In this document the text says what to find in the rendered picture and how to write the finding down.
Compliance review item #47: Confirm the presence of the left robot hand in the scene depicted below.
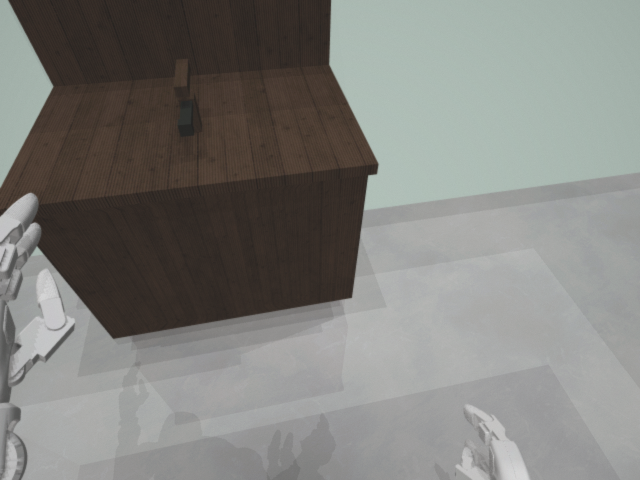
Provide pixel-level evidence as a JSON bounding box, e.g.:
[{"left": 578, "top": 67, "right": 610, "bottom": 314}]
[{"left": 0, "top": 193, "right": 75, "bottom": 403}]

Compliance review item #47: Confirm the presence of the right robot hand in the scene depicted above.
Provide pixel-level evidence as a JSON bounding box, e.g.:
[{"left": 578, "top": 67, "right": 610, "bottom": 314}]
[{"left": 456, "top": 404, "right": 532, "bottom": 480}]

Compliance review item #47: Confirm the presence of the tap lever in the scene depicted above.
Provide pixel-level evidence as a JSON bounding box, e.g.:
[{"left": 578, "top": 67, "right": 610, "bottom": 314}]
[{"left": 177, "top": 101, "right": 194, "bottom": 137}]

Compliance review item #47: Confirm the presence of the robot left forearm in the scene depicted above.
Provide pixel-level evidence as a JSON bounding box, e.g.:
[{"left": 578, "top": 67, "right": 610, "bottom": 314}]
[{"left": 0, "top": 403, "right": 27, "bottom": 480}]

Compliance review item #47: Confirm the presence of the counter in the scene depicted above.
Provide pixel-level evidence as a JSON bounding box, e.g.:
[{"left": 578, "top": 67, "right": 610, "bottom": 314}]
[{"left": 0, "top": 0, "right": 378, "bottom": 339}]

